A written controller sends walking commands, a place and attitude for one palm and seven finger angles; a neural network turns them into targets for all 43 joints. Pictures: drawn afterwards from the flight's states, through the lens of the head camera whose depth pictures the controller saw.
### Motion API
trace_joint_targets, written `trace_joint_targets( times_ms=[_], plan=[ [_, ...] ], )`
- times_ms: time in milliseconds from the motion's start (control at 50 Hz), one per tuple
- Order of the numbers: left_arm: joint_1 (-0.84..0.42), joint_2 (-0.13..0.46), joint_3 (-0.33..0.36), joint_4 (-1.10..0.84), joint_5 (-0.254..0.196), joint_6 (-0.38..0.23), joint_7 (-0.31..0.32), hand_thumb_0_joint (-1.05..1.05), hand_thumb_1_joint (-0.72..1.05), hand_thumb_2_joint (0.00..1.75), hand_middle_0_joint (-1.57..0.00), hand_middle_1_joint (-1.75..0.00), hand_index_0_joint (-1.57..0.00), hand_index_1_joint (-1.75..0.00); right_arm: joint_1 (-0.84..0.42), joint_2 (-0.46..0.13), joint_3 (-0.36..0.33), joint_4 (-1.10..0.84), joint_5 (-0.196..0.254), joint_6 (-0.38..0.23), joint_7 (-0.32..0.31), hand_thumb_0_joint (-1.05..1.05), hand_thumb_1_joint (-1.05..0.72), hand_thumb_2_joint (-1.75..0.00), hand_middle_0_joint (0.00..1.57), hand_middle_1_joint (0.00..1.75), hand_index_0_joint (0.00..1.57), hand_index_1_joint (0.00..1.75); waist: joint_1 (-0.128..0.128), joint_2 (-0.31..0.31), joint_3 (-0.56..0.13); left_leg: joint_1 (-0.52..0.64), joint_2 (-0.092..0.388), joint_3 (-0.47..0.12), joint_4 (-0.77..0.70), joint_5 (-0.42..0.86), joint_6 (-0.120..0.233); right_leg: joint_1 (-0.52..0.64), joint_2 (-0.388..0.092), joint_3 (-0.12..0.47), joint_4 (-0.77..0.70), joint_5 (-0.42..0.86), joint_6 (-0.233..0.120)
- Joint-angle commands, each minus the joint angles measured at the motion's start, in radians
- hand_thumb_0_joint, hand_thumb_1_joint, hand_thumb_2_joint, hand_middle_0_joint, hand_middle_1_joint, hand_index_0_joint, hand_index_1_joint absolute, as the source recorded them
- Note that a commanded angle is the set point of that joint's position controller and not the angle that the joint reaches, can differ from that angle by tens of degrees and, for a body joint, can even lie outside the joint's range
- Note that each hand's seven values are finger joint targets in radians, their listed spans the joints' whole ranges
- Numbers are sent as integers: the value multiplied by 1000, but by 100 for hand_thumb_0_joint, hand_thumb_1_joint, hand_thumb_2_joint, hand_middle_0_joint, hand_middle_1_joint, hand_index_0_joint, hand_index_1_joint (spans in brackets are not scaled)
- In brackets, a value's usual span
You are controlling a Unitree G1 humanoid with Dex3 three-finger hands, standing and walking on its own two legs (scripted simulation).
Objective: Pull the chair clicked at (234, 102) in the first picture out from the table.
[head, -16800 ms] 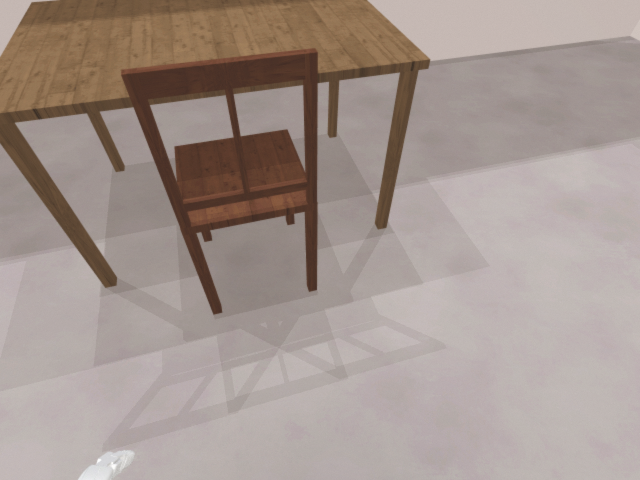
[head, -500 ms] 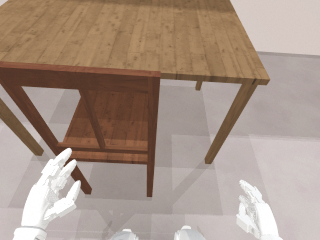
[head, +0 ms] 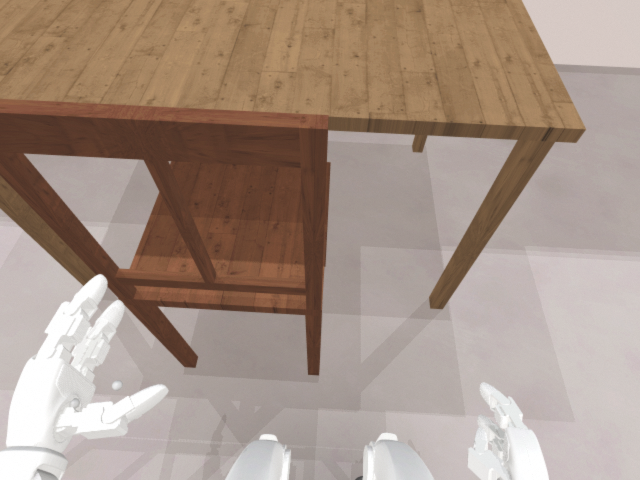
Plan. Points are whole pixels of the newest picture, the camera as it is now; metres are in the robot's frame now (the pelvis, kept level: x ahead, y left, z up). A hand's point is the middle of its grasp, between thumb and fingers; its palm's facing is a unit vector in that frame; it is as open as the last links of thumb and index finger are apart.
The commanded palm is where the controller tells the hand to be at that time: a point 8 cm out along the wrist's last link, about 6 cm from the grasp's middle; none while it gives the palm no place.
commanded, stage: raise the hand toward the chair's back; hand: left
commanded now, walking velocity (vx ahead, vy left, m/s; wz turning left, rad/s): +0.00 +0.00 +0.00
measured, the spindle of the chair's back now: (188, 229) +0.44 +0.22 +0.01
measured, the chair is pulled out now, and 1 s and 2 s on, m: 0.00 0.00 0.00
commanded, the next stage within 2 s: aim the fingers beside a spindle in 1.24 s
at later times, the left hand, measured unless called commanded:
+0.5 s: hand (112, 379) +0.22 +0.24 +0.04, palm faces -0.01 -1.00 -0.04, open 16.6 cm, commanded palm +0.20 +0.30 +0.05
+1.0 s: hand (119, 341) +0.25 +0.23 +0.06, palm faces +0.02 -1.00 -0.05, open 16.9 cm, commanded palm +0.23 +0.29 +0.06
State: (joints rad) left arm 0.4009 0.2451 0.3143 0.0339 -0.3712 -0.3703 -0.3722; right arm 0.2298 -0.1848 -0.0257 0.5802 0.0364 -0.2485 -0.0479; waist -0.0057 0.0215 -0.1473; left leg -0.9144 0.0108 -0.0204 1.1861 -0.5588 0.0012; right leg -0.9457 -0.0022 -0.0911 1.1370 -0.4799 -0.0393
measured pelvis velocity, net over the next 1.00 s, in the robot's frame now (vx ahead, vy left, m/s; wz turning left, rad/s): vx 0.01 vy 0.02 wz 0.01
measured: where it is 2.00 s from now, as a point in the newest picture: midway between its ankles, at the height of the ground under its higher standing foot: outside the picture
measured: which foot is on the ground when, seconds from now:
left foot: down 0.00-1.00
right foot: down 0.00-1.00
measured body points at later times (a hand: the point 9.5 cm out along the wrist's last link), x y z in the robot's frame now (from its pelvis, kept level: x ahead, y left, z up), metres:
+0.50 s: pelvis +0.00 +0.03 +0.00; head +0.07 +0.05 +0.45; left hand +0.22 +0.29 +0.04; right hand +0.20 -0.19 -0.06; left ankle +0.01 +0.12 -0.65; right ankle +0.04 -0.10 -0.65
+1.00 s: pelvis +0.01 +0.02 +0.01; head +0.08 +0.04 +0.46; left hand +0.25 +0.29 +0.07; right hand +0.18 -0.22 -0.06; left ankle +0.01 +0.12 -0.65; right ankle +0.04 -0.10 -0.65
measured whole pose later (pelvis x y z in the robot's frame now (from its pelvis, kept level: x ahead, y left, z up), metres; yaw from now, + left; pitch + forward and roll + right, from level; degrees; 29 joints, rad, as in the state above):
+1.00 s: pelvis +0.01 +0.02 +0.01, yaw +0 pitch +16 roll -3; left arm 0.30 0.27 0.23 0.04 -0.30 -0.41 -0.28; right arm 0.25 -0.25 0.01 0.53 0.02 -0.20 -0.04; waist -0.02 0.02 -0.15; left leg -0.87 -0.01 -0.02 1.14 -0.55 0.03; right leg -0.88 -0.02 -0.09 1.06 -0.47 -0.01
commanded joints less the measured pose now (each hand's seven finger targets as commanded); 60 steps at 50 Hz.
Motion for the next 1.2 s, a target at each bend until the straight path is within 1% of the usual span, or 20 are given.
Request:
trace_joint_targets(
  times_ms=[0, 80, 120, 180, 220, 280, 340, 380, 440, 500, 560, 660, 740, 800, 880, 900, 980, 1060, 1100, 1180],
  plan=[
    [-21, 100, 6, -102, 35, -136, 28, 0, -13, 46, -10, -14, -10, -14, -68, -158, -51, -138, -6, -55, 4, 0, -90, -90, 20, 30, 20, 30, -26, -34, -149, -10, -18, -19, -118, 241, 23, 187, -2, 90, -164, 100, 33],
    [-68, 138, -44, -138, 45, -142, -35, 0, -22, 42, -9, -12, -9, -12, -51, -198, -44, -166, 6, -72, -6, 0, -90, -90, 20, 30, 20, 30, -36, 24, -166, 34, -19, -31, -149, 166, 33, 145, 0, 82, -182, -10, 18],
    [-85, 189, -7, -234, 40, -146, -36, 0, -27, 40, -8, -12, -8, -12, -41, -201, -45, -178, 6, -79, -11, 0, -90, -90, 20, 30, 20, 30, -15, 67, -260, 105, -17, -36, -173, 214, 33, 182, 2, 65, -168, 50, 13],
    [-52, 235, 65, -330, 27, -151, 19, 0, -34, 37, -8, -11, -8, -11, -44, -189, -43, -178, -3, -76, -8, 0, -90, -90, 20, 30, 20, 30, 30, 130, -326, 189, -13, -53, -202, 344, 9, 207, 14, 24, -125, 146, 2],
    [-11, 182, 53, -329, 23, -146, 66, 0, -38, 35, -7, -10, -7, -10, -49, -173, -42, -178, -5, -61, -2, 0, -90, -90, 20, 30, 20, 30, 33, 117, -306, 207, -12, -57, -219, 372, -4, 199, 16, 5, -123, 153, 5],
    [20, 125, 18, -204, 42, -103, 103, 0, -45, 32, -6, -9, -6, -9, -52, -175, -39, -178, -6, -29, 6, 0, -90, -90, 20, 30, 20, 30, 12, 68, -209, 159, -11, -62, -230, 324, -8, 167, 21, -14, -132, 125, 9],
    [-20, 96, -58, -125, 76, -48, 82, 0, -50, 30, -6, -8, -6, -8, -48, -199, -32, -202, 1, -4, 7, 0, -90, -90, 20, 30, 20, 30, -20, 34, -120, 96, -13, -64, -249, 179, -2, 125, 17, -13, -155, 46, 15],
    [-72, 104, -90, -128, 86, -27, 56, 0, -50, 30, -6, -8, -6, -8, -39, -212, -25, -220, 6, -1, 2, 0, -90, -90, 20, 30, 20, 30, -33, 24, -109, 101, -10, -75, -262, 149, 1, 125, 19, -8, -163, 36, 11],
    [-143, 169, -46, -233, 79, -41, 43, 0, -50, 30, -6, -8, -6, -8, -19, -215, -22, -237, 3, -11, -6, 0, -90, -90, 20, 30, 20, 30, -21, 43, -215, 164, -10, -77, -258, 209, 0, 166, 17, 4, -169, 71, 10],
    [-164, 203, 5, -312, 61, -83, 68, 0, -50, 30, -6, -8, -6, -8, -13, -199, -14, -225, -7, -19, -7, 0, -90, -90, 20, 30, 20, 30, 3, 104, -264, 224, -10, -76, -255, 317, -18, 188, 20, 2, -156, 124, 2],
    [-134, 178, 7, -298, 60, -118, 100, 0, -50, 30, -6, -8, -6, -8, -12, -191, -15, -202, -13, -22, 0, 0, -90, -90, 20, 30, 20, 30, 4, 125, -258, 251, -2, -81, -244, 405, -35, 166, 19, -8, -141, 154, 4],
    [-122, 131, -48, -138, 78, -53, 79, 0, -50, 30, -6, -8, -6, -8, -13, -211, -19, -198, -4, 3, 8, 0, -90, -90, 20, 30, 20, 30, -25, 59, -180, 171, -4, -73, -253, 305, -24, 155, 18, -14, -165, 119, 11],
    [-153, 164, -35, -158, 69, -11, 46, 0, -50, 30, -6, -8, -6, -8, -6, -218, -22, -218, 5, 8, -1, 0, -90, -90, 20, 30, 20, 30, -18, 43, -230, 185, -10, -57, -261, 323, -7, 227, 14, 1, -196, 150, 12],
    [-153, 190, 9, -216, 53, -37, 61, 0, -50, 30, -6, -8, -6, -8, -4, -206, -19, -218, -1, 3, -5, 0, -90, -90, 20, 30, 20, 30, -2, 37, -285, 203, -12, -48, -253, 383, -2, 277, 14, 8, -192, 204, 12],
    [-155, 193, 31, -212, 46, -100, 100, 0, -50, 30, -6, -8, -6, -8, -10, -192, -18, -194, -10, -3, 1, 0, -90, -90, 20, 30, 20, 30, -1, 48, -244, 177, -14, -41, -238, 383, -4, 267, 16, 12, -184, 213, 10],
    [-150, 166, 5, -192, 55, -108, 102, 0, -50, 30, -6, -8, -6, -8, -8, -191, -17, -190, -10, -1, 3, 0, -90, -90, 20, 30, 20, 30, -10, 59, -231, 178, -12, -40, -235, 381, -4, 245, 15, 9, -179, 210, 10],
    [-133, 151, -22, -100, 72, -90, 86, 0, -50, 30, -6, -8, -6, -8, -10, -203, -22, -187, -8, 9, 9, 0, -90, -90, 20, 30, 20, 30, -22, 39, -197, 138, -14, -33, -228, 326, 5, 228, 11, 16, -186, 180, 12],
    [-150, 171, -24, -152, 64, -65, 54, 0, -50, 30, -6, -8, -6, -8, -10, -207, -23, -208, 1, 12, 3, 0, -90, -90, 20, 30, 20, 30, -15, 52, -249, 156, -19, -24, -234, 328, 14, 282, 4, 32, -205, 202, 15],
    [-165, 190, -4, -195, 58, -71, 59, 0, -50, 30, -6, -8, -6, -8, -10, -202, -23, -210, -1, 12, -2, 0, -90, -90, 20, 30, 20, 30, -14, 42, -283, 169, -17, -25, -228, 355, 18, 304, 6, 36, -201, 234, 17],
    [-170, 194, 22, -196, 51, -109, 88, 0, -50, 30, -6, -8, -6, -8, -12, -190, -19, -192, -6, 10, -5, 0, -90, -90, 20, 30, 20, 30, -13, 24, -265, 151, -18, -24, -215, 363, 17, 303, 9, 38, -192, 246, 17]
  ],
)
